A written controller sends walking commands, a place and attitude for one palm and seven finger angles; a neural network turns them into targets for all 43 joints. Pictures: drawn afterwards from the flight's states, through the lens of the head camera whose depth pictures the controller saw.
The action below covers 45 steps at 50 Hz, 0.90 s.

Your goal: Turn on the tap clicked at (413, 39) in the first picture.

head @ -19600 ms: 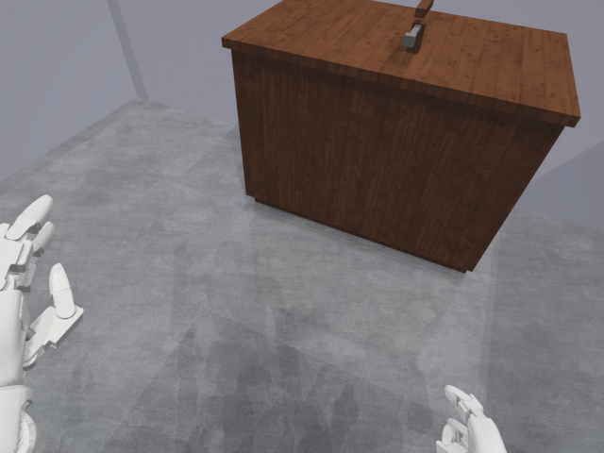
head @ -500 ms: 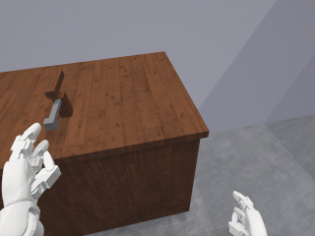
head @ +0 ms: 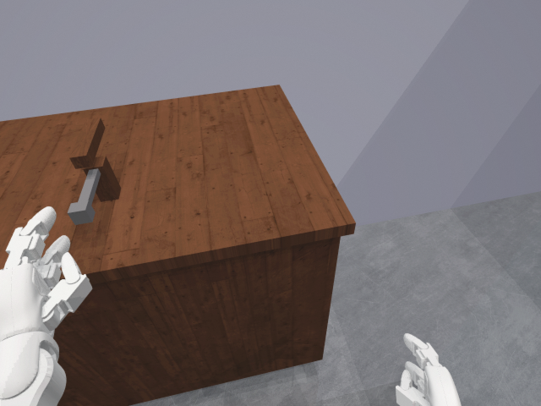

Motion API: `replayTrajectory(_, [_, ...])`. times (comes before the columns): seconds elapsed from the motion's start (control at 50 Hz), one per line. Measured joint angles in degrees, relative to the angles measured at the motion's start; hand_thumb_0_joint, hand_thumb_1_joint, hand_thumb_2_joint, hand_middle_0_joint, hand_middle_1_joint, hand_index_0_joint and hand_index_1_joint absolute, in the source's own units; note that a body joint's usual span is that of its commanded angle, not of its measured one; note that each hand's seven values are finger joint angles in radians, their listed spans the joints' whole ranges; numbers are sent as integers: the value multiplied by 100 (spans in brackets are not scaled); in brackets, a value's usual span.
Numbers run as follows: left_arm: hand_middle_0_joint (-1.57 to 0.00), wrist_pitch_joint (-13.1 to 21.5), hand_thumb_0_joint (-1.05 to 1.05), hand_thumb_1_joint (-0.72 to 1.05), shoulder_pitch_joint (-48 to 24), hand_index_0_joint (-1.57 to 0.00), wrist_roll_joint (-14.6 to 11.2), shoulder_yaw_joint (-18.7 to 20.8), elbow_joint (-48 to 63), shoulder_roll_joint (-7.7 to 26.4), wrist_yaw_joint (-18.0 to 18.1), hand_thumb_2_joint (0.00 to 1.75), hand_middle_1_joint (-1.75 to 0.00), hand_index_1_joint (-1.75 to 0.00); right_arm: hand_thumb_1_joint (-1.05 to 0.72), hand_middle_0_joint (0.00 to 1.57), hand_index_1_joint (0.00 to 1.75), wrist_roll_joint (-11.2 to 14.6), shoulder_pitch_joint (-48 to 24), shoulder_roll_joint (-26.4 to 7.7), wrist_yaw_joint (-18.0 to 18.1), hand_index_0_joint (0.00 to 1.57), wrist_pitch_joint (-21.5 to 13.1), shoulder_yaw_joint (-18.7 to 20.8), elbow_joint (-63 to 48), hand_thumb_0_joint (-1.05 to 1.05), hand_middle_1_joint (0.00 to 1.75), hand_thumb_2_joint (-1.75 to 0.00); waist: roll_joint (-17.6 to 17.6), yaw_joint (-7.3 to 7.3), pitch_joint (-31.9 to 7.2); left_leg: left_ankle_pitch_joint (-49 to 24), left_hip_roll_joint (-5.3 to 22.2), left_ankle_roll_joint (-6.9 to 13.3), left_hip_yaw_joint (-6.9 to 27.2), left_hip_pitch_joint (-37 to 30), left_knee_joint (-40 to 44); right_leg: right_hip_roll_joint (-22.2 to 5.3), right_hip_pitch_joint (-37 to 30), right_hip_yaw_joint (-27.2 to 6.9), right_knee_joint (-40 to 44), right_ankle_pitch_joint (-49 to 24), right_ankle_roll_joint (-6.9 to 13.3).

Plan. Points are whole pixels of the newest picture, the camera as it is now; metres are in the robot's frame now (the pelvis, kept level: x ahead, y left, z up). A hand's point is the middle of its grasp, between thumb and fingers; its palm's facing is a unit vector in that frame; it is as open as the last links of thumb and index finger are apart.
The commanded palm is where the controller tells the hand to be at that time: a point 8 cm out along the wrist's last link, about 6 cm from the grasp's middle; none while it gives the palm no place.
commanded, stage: reach beside the lever's end, fingers flat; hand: left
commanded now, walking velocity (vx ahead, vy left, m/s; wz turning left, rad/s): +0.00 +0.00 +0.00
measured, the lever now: (81, 212) +0.35 +0.38 +0.11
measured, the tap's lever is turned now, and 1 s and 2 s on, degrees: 0 0 0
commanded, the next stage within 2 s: push the lever round in 1.90 s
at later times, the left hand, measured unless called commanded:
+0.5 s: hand (65, 269) +0.22 +0.31 +0.14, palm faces +0.56 -0.82 -0.11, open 7.5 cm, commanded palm +0.19 +0.34 +0.14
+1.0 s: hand (58, 248) +0.26 +0.35 +0.13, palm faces +0.58 -0.81 -0.11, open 7.7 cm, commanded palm +0.23 +0.39 +0.13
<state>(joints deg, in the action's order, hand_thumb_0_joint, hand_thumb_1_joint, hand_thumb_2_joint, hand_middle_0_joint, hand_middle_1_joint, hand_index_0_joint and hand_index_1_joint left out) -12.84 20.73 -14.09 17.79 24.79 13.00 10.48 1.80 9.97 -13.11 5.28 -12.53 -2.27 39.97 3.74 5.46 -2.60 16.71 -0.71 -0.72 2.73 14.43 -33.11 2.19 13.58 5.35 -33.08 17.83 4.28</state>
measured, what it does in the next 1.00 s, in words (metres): stands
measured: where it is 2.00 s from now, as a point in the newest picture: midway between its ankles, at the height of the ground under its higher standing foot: outside the picture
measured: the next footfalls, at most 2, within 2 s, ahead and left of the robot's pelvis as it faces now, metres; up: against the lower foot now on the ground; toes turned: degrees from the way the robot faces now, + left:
none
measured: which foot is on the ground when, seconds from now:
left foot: down 0.00-1.00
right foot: down 0.00-1.00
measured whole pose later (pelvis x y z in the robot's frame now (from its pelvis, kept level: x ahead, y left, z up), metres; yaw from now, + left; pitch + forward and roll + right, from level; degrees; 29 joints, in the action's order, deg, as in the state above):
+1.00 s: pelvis +0.00 +0.02 +0.00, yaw -1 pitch +1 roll +0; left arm -3.3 3.1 -14.1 28.4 -5.2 19.6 3.1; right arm 2.4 11.9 -14.5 6.3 -12.3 -1.1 41.1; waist 2.6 3.6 -2.3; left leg 16.9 -1.7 0.8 1.5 18.4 -33.8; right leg 1.2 17.6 4.1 -33.3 17.4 2.7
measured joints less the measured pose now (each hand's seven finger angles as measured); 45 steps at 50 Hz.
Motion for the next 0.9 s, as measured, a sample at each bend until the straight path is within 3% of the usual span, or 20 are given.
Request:
replayTrajectory(0.58, [-19,568,2,90,-877,-19,-41,541,-1462,223,-342,90,-26,-27,-91,21,30,41,33,-34,104,21,-71,59,124,2,30,-90,-64,-80,85,-43,-92,123,-89,160,21,-94,170,-87,24,-65,-124])
replayTrajectory(0.9, [-17,793,2,90,-1619,-18,-1,939,-2675,575,-615,90,-22,-23,-90,21,30,44,108,-88,105,21,25,79,104,2,30,-90,-99,-164,53,-13,-94,152,-129,321,-16,-96,331,-128,11,-63,-151])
